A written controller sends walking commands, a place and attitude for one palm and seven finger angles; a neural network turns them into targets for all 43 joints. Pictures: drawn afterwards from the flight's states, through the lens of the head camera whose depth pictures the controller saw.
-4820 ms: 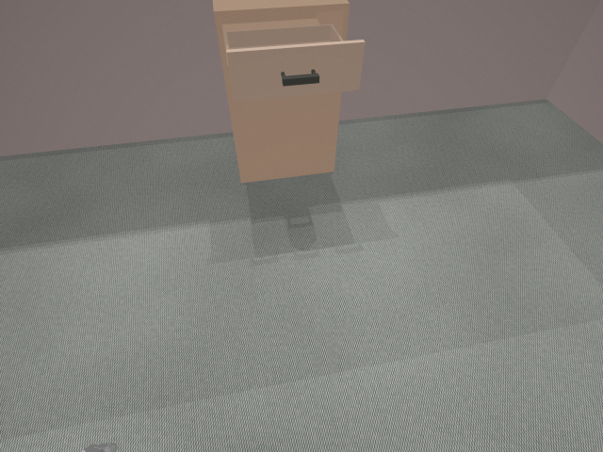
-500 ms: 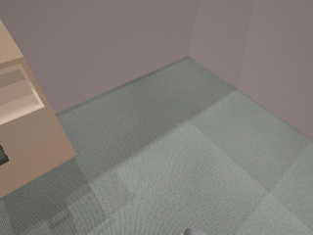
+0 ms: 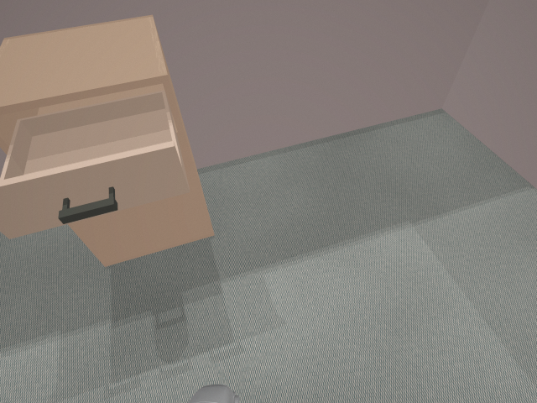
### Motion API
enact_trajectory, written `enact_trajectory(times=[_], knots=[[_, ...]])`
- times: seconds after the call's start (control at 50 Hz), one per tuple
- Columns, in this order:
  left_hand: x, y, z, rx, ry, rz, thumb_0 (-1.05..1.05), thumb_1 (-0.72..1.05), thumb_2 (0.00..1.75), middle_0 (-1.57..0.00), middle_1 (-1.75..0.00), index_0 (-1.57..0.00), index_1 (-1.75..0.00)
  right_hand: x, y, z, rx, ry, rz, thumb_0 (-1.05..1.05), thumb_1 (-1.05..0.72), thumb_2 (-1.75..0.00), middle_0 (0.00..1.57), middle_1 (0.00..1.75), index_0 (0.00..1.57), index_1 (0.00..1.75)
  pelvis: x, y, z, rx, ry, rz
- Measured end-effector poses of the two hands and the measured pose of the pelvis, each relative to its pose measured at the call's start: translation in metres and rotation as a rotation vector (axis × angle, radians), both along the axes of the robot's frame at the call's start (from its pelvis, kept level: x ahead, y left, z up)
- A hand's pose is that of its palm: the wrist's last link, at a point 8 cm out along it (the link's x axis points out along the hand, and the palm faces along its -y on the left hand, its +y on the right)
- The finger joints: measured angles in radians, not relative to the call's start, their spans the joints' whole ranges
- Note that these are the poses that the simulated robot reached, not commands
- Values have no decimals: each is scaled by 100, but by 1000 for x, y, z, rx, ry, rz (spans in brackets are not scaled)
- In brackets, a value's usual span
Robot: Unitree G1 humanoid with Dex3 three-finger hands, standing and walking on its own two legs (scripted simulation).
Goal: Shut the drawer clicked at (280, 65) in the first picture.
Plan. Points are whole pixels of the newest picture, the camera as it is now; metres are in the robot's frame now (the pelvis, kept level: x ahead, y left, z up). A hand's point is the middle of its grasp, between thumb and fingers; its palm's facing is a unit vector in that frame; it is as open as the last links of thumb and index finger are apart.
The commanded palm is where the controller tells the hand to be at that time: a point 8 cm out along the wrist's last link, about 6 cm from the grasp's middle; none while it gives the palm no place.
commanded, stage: turn to face it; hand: left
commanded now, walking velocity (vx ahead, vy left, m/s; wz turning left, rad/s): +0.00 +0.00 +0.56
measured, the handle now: (89, 203) +0.52 +0.45 -0.09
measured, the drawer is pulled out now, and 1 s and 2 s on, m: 0.28 0.28 0.28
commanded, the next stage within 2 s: take the last steps up to it in 0.56 s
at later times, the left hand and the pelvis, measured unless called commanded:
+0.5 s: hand out of the picture +0.00 +0.26 -0.16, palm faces +0.26 -0.92 -0.29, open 7.4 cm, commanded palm none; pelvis -0.02 +0.03 +0.00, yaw +12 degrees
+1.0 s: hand out of the picture -0.12 +0.19 -0.17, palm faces +0.44 -0.87 -0.22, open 7.3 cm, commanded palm none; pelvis -0.03 +0.02 +0.00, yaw +20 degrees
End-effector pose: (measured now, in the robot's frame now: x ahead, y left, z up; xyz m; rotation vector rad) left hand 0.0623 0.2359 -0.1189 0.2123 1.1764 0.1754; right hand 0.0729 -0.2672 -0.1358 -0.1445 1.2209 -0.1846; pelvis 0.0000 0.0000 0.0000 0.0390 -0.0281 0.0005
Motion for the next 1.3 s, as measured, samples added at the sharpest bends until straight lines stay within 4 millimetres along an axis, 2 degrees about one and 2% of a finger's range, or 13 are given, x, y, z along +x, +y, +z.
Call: enact_trajectory(times=[0.08,0.2,0.26,0.36,0.48,0.58,0.66,0.86,1.02,1.08,1.12,1.18,1.3], knots=[[-34,17,-11,-14,44,76,1,90,90,-20,-30,-21,-31,27,16,5,-22,-18,89,1,-91,-90,19,30,19,30,-5,10,-3,-7,10,48],[-86,61,-37,-16,136,195,1,90,90,-20,-30,-21,-30,66,57,11,-61,-118,214,0,-91,-90,19,30,19,30,-13,34,-18,-29,17,112],[-98,76,-34,-1,162,229,1,91,90,-20,-30,-20,-30,66,72,18,-65,-134,242,0,-90,-90,20,30,20,30,-16,39,-13,-43,10,133],[-95,85,-20,12,106,257,1,91,90,-20,-30,-20,-30,52,85,17,-44,-92,267,0,-90,-89,20,30,20,30,-21,42,-4,-48,4,171],[-82,74,-7,32,47,258,1,91,90,-19,-30,-20,-30,30,83,3,5,-36,262,0,-90,-89,20,30,20,30,-25,34,-3,-37,4,208],[-73,48,-3,53,-13,257,1,91,90,-20,-30,-20,-30,12,65,-20,46,16,252,0,-90,-89,20,30,20,30,-25,15,-11,-14,7,239],[-82,24,4,44,-33,278,1,91,90,-20,-30,-20,-30,2,52,-24,55,72,260,0,-90,-89,20,30,20,30,-30,4,-6,-14,-6,282],[-140,-3,2,-14,35,392,1,92,90,-20,-30,-21,-30,-4,42,-8,27,130,332,0,-91,-90,19,30,19,30,-30,0,6,-7,4,343],[-221,-3,-21,-101,234,504,1,91,90,-20,-30,-20,-30,26,85,1,-8,46,410,0,-91,-90,19,30,19,30,-25,30,0,-45,10,356],[-235,1,-30,-134,322,500,1,91,90,-20,-30,-20,-30,27,102,0,-11,12,397,0,-91,-90,19,30,19,30,-20,42,-5,-42,3,347],[-229,6,-29,-145,342,487,1,91,90,-20,-30,-20,-30,19,109,1,-5,25,379,0,-91,-90,19,30,19,30,-14,47,-2,-42,1,347],[-201,19,-25,-145,301,471,1,91,90,-19,-30,-20,-30,2,113,1,2,92,355,0,-91,-90,20,30,20,30,-2,53,2,-37,1,351],[-110,42,-22,-112,169,423,1,91,90,-19,-30,-20,-30,-24,112,-6,29,253,299,0,-91,-89,20,30,20,30,32,57,1,-19,6,345]])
